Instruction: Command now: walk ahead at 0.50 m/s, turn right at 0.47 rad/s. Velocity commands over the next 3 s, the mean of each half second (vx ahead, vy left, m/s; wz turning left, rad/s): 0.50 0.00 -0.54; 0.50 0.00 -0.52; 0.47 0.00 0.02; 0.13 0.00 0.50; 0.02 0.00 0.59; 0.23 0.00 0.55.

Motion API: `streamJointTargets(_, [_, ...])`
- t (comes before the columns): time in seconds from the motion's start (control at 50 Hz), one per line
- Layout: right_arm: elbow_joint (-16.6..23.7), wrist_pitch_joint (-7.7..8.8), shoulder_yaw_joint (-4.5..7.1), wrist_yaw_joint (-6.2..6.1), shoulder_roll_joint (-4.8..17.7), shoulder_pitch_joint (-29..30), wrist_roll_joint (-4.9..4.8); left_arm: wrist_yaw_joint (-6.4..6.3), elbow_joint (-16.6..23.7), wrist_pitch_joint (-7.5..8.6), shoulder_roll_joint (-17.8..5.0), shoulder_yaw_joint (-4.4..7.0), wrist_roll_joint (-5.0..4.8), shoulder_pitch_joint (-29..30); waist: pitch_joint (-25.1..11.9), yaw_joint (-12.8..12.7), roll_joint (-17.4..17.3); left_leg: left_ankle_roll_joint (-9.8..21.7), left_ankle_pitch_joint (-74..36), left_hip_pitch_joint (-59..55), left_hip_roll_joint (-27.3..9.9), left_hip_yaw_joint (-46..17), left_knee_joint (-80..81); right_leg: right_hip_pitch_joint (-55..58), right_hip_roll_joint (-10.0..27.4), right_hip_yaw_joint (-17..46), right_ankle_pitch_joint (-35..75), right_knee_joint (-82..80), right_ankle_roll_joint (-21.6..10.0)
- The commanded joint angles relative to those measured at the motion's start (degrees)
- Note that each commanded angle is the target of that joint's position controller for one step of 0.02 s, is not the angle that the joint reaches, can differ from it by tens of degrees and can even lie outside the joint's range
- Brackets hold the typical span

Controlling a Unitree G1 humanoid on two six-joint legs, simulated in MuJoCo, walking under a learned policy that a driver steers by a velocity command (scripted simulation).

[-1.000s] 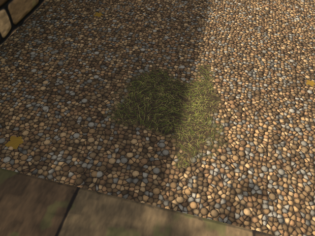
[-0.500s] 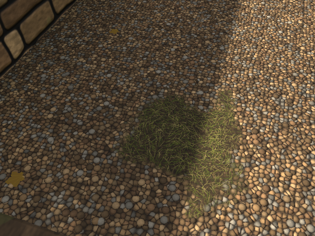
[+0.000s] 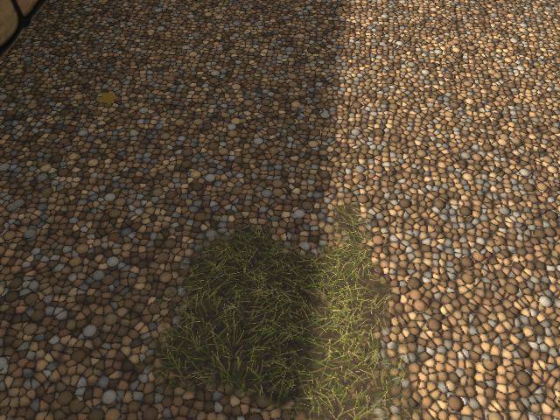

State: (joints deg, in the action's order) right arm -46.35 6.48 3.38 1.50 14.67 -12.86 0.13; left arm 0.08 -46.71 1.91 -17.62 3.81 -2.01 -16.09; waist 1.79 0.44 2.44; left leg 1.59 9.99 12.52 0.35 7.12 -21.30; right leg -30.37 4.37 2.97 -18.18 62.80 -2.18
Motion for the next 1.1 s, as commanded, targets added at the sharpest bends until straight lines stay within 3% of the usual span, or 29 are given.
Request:
streamJointTargets(0.02, [2.41,1.62,2.42,-0.44,8.34,2.48,0.47,0.17,5.14,-0.61,-1.51,0.71,0.81,-0.49,-1.15,-1.02,-5.65,11.06,-12.23,-4.74,-17.01,-10.52,13.49,-6.46,4.06,2.9,7.34,-3.72,1.08])
streamJointTargets(0.04, [2.06,1.91,2.42,-0.78,8.0,2.44,0.47,0.39,5.11,-0.21,-2.42,1.29,0.65,-0.4,-0.96,-1.38,-4.53,10.03,-12.89,-5.21,-15.8,-7.73,13.05,-6.83,3.84,4.37,13.73,-7.37,1.07])
streamJointTargets(0.1, [1.46,1.33,2.71,-1.67,8.87,3.12,-0.36,1.55,6.93,0.8,-0.58,0.6,0.61,5.15,0.63,0.23,-5.81,6.93,-11.15,-2.55,-11.7,1.09,12.19,-1.97,1.88,-0.37,27.67,-22.97,0.74])
streamJointTargets(0.14, [0.22,0.86,3.28,-1.96,10.25,0.19,-0.86,2.62,8.69,0.85,-0.34,0.45,0.7,9.3,0.83,2.13,-5.16,6.47,-9.14,-4.6,-13.37,1.65,11.17,-0.32,1.46,-1.1,30.86,-27.52,0.32])
streamJointTargets(0.24, [-0.73,-1.19,4.2,-2.18,12.0,-1.77,-2.41,3.75,11.49,-0.84,-2.27,0.87,0.96,13.75,4.4,2.23,-3.9,4.66,-7.0,-13.92,-18.07,2.27,4.94,-5.54,2.15,-0.5,22.36,-31.68,-2.17])
streamJointTargets(0.28, [-0.61,-2.18,4.7,-2.1,13.44,-1.69,-2.65,3.85,11.37,-1.08,-3.8,1.69,1.2,10.88,2.69,0.16,-3.23,3.71,-18.77,-15.62,-17.88,3.6,-2.88,-0.69,-0.22,-3.67,14.83,-31.89,-3.67])
streamJointTargets(0.32, [-0.46,-2.66,4.21,-1.65,12.6,-0.21,-2.61,2.87,6.83,-1.28,-7.35,4.13,1.11,-3.83,-5.13,-7.06,-1.08,1.35,-27.48,-10.24,-14.13,5.83,-24.11,19.48,-4.89,-7.41,17.94,-35.07,-6.75])
streamJointTargets(0.34, [-0.42,-2.13,2.92,-1.39,7.79,-2.68,-0.75,1.6,4.55,-1.7,-11.71,5.51,0.42,-9.4,-7.96,-7.45,7.98,-1.55,4.87,7.33,-8.88,5.45,-45.59,36.23,0.78,1.52,30.4,-29.94,-9.65])
streamJointTargets(0.36, [1.99,-0.64,1.04,-0.62,3.14,-6.89,1.81,1.49,6.45,-1.09,-16.27,5.22,0.58,-7.86,-11.75,-1.29,19.75,-4.22,31.1,27.09,-0.65,-1.13,-65.32,49.12,7.55,19.29,45.18,-26.27,-16.7])
streamJointTargets(0.38, [5.34,1.11,1.06,-0.5,7.85,-4.01,-0.48,2.45,8.14,-0.09,-15.36,5.27,0.73,-11.13,-23.01,-5.79,12.54,-3.85,28.92,34.34,0.15,-9.52,-66.47,55.46,14.19,34.95,23.73,-38.38,-23.44])
streamJointTargets(0.4, [6.9,2.04,1.63,-0.95,10.1,3.32,-2.97,2.56,7.55,0.73,-12.38,4.75,0.6,-10.13,-16.83,-6.65,3.93,-2.33,22.52,38.81,-2.15,-10.8,-62.65,51.88,13.33,35.59,10.37,-44.22,-21.22])
streamJointTargets(0.42, [6.54,2.25,1.84,-1.61,10.89,4.89,-2.47,2.33,8.44,1.57,-9.41,3.6,0.5,-3.71,-10.45,-4.07,-1.39,-1.25,13.12,36.52,-4.93,-11.84,-53.83,41.75,11.58,29.67,9.94,-45.63,-17.88])
streamJointTargets(0.46, [5.3,1.14,2.22,-2.24,11.12,3.09,0.0,1.59,10.03,2.16,-7.12,2.7,1.32,2.66,-6.37,-0.04,-0.87,-2.97,7.89,29.08,-7.55,-13.34,-47.26,29.99,9.65,25.01,23.32,-46.04,-16.74])
streamJointTargets(0.52, [5.74,-0.16,1.86,-1.95,8.76,4.14,0.98,0.12,9.54,2.08,-7.34,2.72,1.26,1.52,-4.56,0.32,-0.79,-5.29,4.3,24.96,-6.96,-11.48,-36.68,23.85,5.78,17.32,34.19,-47.14,-15.49])
streamJointTargets(0.62, [8.99,0.32,0.23,-0.53,4.67,14.63,0.76,-1.83,7.52,0.79,-8.04,2.96,0.59,-2.78,-2.51,-3.81,0.94,-5.49,-15.65,19.09,-1.38,-8.37,-13.46,19.69,-0.54,10.96,30.73,-46.64,-9.96])
streamJointTargets(0.72, [11.79,1.17,0.87,0.31,6.89,19.1,-0.15,-2.03,5.02,0.32,-7.04,2.87,0.41,-6.69,-0.44,-4.48,2.16,-2.28,-14.46,17.76,0.39,-10.68,-5.72,25.05,2.38,18.3,23.6,-42.64,-8.71])
streamJointTargets(0.76, [11.19,1.57,1.56,0.11,8.48,15.39,-0.29,-2.2,5.16,0.02,-7.33,3.13,0.61,-5.46,-1.48,-2.13,3.97,-0.48,-8.98,14.12,0.63,-10.85,-5.64,27.61,3.32,20.22,29.4,-38.91,-8.11])
streamJointTargets(0.78, [9.94,1.8,2.27,-0.25,9.73,10.0,-0.02,-1.97,5.8,-0.07,-6.99,2.97,0.69,-3.86,-4.35,0.79,4.05,1.02,-8.89,6.65,1.38,-9.51,-4.11,27.31,1.48,19.47,36.09,-34.09,-7.06])
streamJointTargets(0.8, [8.75,1.95,2.98,-0.55,11.36,1.92,0.8,-1.46,7.1,-0.05,-5.58,2.28,1.04,-1.7,-11.04,5.11,2.7,3.89,-10.62,-7.6,-2.69,-12.32,-5.38,22.65,-1.37,17.61,35.78,-23.55,-5.35])
streamJointTargets(0.82, [8.04,1.54,4.08,-1.08,15.04,-6.59,1.53,-1.31,8.02,0.12,-2.29,1.33,1.3,-6.31,-20.28,5.52,-6.27,10.24,-6.17,-28.68,-14.76,-28.1,-6.45,7.52,-7.99,12.31,18.89,-4.75,-1.7])
streamJointTargets(0.84, [6.43,0.97,3.83,-0.34,13.96,-8.68,0.62,-1.09,7.92,0.5,-1.24,0.3,0.32,-12.57,-25.65,3.06,-20.82,15.8,5.74,-38.16,-23.67,-50.02,-0.36,-6.26,-11.66,9.85,-16.85,8.31,0.33])
streamJointTargets(0.86, [7.19,0.67,2.76,-0.46,9.34,-6.6,-0.67,-1.0,6.77,0.42,-6.28,1.19,-0.23,-9.71,-18.04,4.09,-13.73,13.64,17.68,-32.28,-22.38,-49.06,2.33,-11.09,-7.26,10.51,-13.55,13.1,0.71])
streamJointTargets(0.88, [7.34,0.14,2.17,-0.6,7.41,-3.15,-0.62,-0.94,7.63,0.27,-7.91,1.59,0.16,-3.88,-9.44,4.56,-8.11,11.42,17.0,-22.56,-19.85,-40.77,4.33,-11.61,-5.4,7.76,-8.33,12.71,1.04])
streamJointTargets(0.9, [7.24,-0.29,1.79,-0.52,6.92,-0.25,0.0,-0.97,8.62,0.38,-7.27,1.58,0.94,-0.52,-4.09,3.11,-4.81,10.59,11.83,-13.87,-17.69,-35.07,6.01,-10.35,-3.71,5.9,-5.08,10.36,1.04])
streamJointTargets(0.92, [6.85,-0.28,1.43,-0.42,6.19,0.92,0.46,-0.76,9.04,0.55,-6.22,1.65,1.34,0.85,-1.3,1.71,-4.51,10.47,6.59,-8.03,-15.79,-30.8,7.72,-8.45,-2.07,5.59,-3.26,7.55,0.83])
streamJointTargets(0.94, [6.46,-0.06,1.18,-0.32,5.83,1.46,0.81,-0.52,8.97,0.52,-4.91,1.44,1.02,-0.2,-1.11,0.17,-6.0,10.33,3.48,-4.59,-14.41,-27.76,9.08,-5.68,-0.83,5.33,-2.28,5.34,0.58])
streamJointTargets(0.98, [5.39,0.45,1.2,-0.01,5.85,1.41,0.09,-0.36,8.66,0.3,-2.61,0.83,0.92,-1.08,-1.38,-0.81,-7.5,11.35,-0.89,-2.22,-13.42,-23.34,11.32,-4.03,0.31,3.63,-2.16,-0.02,0.79])
streamJointTargets(1.04, [3.94,0.55,2.01,-0.28,9.08,0.3,-0.58,-0.14,10.29,0.9,-1.24,-0.23,1.85,3.67,-1.18,0.06,-6.53,12.45,-5.93,-2.58,-13.6,-18.96,13.58,-5.27,2.17,1.63,4.71,-10.01,1.7])
streamJointTargets(1.1, [2.95,-0.22,2.26,-0.56,10.69,-1.02,-1.1,0.57,11.1,1.9,-0.55,-0.98,1.65,9.03,-0.88,1.98,-5.91,10.74,-8.9,-2.49,-11.53,-13.41,13.67,-2.14,1.35,-0.53,14.08,-21.28,2.16])
